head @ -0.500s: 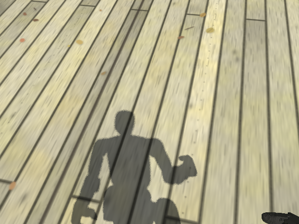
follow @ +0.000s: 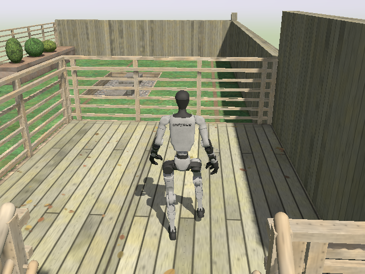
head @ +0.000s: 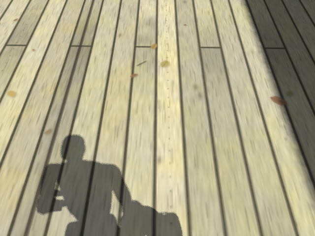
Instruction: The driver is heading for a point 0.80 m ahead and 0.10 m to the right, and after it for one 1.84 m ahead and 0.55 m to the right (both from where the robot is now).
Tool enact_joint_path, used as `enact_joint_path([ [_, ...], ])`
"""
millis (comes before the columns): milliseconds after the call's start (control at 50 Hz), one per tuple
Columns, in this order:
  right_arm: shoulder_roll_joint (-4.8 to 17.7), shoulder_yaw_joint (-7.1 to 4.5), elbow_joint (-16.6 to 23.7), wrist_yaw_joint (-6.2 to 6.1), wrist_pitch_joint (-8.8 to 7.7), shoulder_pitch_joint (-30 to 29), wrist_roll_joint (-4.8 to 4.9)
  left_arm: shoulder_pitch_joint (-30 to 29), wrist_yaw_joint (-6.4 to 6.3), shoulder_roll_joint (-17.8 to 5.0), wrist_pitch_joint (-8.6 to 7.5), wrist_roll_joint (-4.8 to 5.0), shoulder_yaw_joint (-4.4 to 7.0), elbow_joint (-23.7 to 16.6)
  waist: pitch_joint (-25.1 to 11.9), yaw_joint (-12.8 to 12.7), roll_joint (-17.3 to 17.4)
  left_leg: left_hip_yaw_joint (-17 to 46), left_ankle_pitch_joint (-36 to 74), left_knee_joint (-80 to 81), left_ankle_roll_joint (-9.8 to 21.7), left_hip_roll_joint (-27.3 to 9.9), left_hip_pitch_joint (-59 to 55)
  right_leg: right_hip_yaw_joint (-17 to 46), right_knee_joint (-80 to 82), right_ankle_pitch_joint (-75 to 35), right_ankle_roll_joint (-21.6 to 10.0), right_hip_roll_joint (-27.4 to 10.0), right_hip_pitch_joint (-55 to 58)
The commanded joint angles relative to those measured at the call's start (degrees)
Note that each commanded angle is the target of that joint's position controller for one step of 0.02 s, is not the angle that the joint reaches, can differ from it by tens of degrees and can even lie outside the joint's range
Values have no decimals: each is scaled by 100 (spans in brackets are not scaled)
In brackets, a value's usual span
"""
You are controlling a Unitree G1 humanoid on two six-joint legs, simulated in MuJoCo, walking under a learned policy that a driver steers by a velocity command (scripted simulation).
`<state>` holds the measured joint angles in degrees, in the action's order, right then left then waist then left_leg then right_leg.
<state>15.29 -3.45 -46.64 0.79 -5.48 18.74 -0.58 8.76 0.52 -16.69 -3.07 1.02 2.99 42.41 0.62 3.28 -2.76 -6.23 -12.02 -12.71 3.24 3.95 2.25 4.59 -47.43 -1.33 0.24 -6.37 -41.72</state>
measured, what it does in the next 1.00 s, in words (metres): walks ahead: right foot, then left foot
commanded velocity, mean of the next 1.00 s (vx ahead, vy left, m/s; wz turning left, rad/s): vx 0.50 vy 0.00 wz -0.10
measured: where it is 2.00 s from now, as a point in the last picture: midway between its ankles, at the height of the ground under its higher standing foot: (189, 116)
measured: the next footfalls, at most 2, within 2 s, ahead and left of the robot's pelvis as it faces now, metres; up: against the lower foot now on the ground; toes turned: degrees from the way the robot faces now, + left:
right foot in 0.20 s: +0.28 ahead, -0.15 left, +0.00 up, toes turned -9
left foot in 0.72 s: +0.61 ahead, +0.00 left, +0.00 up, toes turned -10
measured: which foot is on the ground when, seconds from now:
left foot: down 0.00-0.22, up 0.24-0.70, down 0.72-1.00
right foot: up 0.00-0.18, down 0.20-0.74, up 0.76-1.00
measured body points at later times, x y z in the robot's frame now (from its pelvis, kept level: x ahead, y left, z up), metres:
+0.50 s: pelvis +0.28 -0.08 +0.00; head +0.31 -0.10 +0.45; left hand +0.42 +0.18 -0.10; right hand +0.40 -0.37 -0.10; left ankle +0.47 +0.08 -0.68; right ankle +0.24 -0.14 -0.74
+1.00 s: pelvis +0.58 -0.06 +0.00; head +0.61 -0.05 +0.45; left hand +0.78 +0.18 -0.09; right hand +0.62 -0.34 -0.11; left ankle +0.57 +0.01 -0.74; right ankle +0.68 -0.26 -0.68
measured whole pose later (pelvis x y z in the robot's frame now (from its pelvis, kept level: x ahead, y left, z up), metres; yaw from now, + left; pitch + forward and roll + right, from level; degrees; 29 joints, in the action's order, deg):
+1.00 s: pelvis +0.58 -0.06 +0.00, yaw -4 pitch +2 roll +0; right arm 15.2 -2.5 -43.6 0.6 -3.5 19.1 0.5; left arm 8.0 -0.2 -16.8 -5.1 -0.9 2.6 38.2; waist 1.5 2.8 -2.0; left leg 4.9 -9.7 -18.3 5.4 6.5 10.1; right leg 4.4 -48.9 8.1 2.5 -4.9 -37.6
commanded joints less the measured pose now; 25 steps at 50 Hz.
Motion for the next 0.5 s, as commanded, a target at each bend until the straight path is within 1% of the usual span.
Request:
enact_joint_path([
  [20,905,-200,302,-58,-74,-217,44,-484,101,-149,-69,6,-8,-488,304,37,445,332,1589,577,726,-1640,321,-188,677,-568,-82,45,308],
  [80,994,-237,135,-77,48,21,101,-890,207,-170,-59,14,-11,-768,409,168,428,222,1840,301,646,-1877,-475,-318,1061,-86,-231,109,-37],
  [100,1027,-251,102,-90,97,41,123,-956,244,-192,-53,9,-1,-858,409,153,464,181,2131,134,597,-1943,-691,-409,1133,215,-299,156,-72],
  [120,1077,-266,98,-110,146,2,142,-943,279,-233,-47,5,19,-928,355,89,529,100,2716,-105,529,-1974,-834,-546,1197,538,-384,250,52],
  [140,1163,-288,121,-140,190,-72,152,-813,299,-313,-34,-4,62,-964,197,-30,645,-9,3704,-466,451,-1963,-901,-742,1219,867,-486,424,396],
  [160,1250,-312,146,-178,237,-125,159,-489,301,-441,-13,-16,136,-939,-72,-231,781,-127,4733,-1024,368,-1924,-914,-943,1209,1150,-600,652,940],
  [180,1272,-311,175,-220,293,-214,158,267,284,-652,-1,-6,272,-775,-483,-671,749,-325,5287,-2043,224,-1762,-693,-1076,1484,1020,-769,918,1968],
  [200,1150,-249,251,-268,284,-189,116,1278,199,-1049,26,11,470,-540,-1022,-1125,494,-410,4498,-3490,-3,-1534,364,-566,1631,699,-1041,786,3691],
  [220,457,-4,566,-188,138,320,-71,1638,118,-1785,29,33,632,-506,-1673,-802,-950,-323,277,-5768,-403,-605,3065,2330,1754,1078,-2054,-764,6069],
  [240,563,38,583,-85,-100,76,-29,1786,121,-1474,-17,38,516,-635,-2513,-959,-802,963,-2134,-6674,-421,-69,4048,4403,2732,1544,-2515,-1340,6770],
  [260,917,-74,744,-6,-226,-524,224,1639,121,-1132,-41,-31,410,-604,-1851,-1098,-445,1256,-1700,-6800,-305,-427,4568,3561,2868,1490,-2150,-1137,6381],
  [280,858,-31,842,-6,-290,-774,243,1294,105,-980,-55,-21,367,-636,-1198,-913,-80,1158,-1201,-6385,-240,-667,4549,2790,2891,1105,-1939,-903,5509],
  [300,827,-38,783,-44,-287,-782,127,884,91,-787,-42,-22,303,-699,-777,-644,277,1079,-882,-5868,-270,-907,4240,2156,2956,530,-1764,-717,4624],
  [320,868,-82,743,-65,-220,-692,61,611,77,-591,-47,-77,227,-783,-572,-427,180,1063,-666,-5525,-315,-1075,3781,1749,3107,-1,-1685,-549,3948],
  [340,838,-92,715,-59,-136,-572,45,477,70,-524,-53,-113,199,-826,-506,-290,50,1039,-549,-5373,-375,-1123,3472,1580,3256,-216,-1677,-443,3536],
  [360,747,-78,669,-62,-67,-462,23,442,60,-532,-81,-109,199,-794,-482,-226,7,963,-458,-5221,-458,-1127,3336,1404,3357,-495,-1708,-390,3286],
  [380,666,-60,643,-74,-8,-426,10,487,45,-582,-110,-98,205,-734,-439,-197,-10,905,-320,-5026,-534,-1125,3271,1175,3436,-712,-1713,-345,3085],
  [400,601,-38,677,-91,29,-541,-2,556,20,-657,-133,-90,221,-669,-343,-215,-13,865,-77,-4759,-600,-1120,3318,981,3518,-841,-1693,-297,2959],
  [440,499,10,779,-102,43,-950,-9,695,-35,-723,-141,-75,234,-550,-177,-350,-40,836,639,-3967,-662,-1106,3413,672,3594,-839,-1555,-163,2909],
  [480,424,47,840,-68,13,-1351,17,822,-60,-746,-130,-54,232,-451,-104,-530,-91,790,1416,-3070,-641,-984,3233,429,3587,-526,-1364,-12,2924],
  [500,389,64,872,-43,-3,-1543,39,908,-64,-777,-127,-43,236,-396,-69,-623,-113,763,1719,-2700,-625,-910,3120,398,3591,-263,-1310,-8,2950],
])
